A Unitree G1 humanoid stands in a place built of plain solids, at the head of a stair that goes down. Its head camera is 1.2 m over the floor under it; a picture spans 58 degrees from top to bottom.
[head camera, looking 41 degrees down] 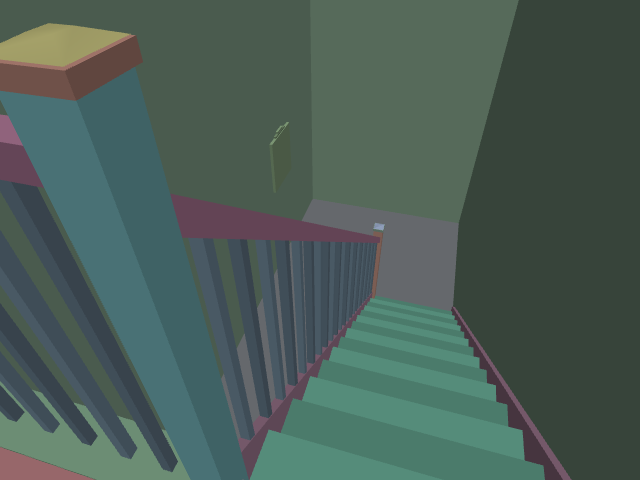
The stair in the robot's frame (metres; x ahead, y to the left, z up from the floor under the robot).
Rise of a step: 0.19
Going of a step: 0.22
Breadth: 0.92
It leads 16 degrees to the right of straight ahead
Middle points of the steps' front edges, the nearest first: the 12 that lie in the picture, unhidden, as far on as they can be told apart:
0.75 -0.34 -0.38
0.96 -0.40 -0.57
1.18 -0.46 -0.76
1.39 -0.52 -0.95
1.61 -0.58 -1.14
1.82 -0.64 -1.33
2.04 -0.70 -1.52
2.25 -0.76 -1.71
2.46 -0.82 -1.90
2.68 -0.89 -2.09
2.89 -0.95 -2.28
3.11 -1.01 -2.47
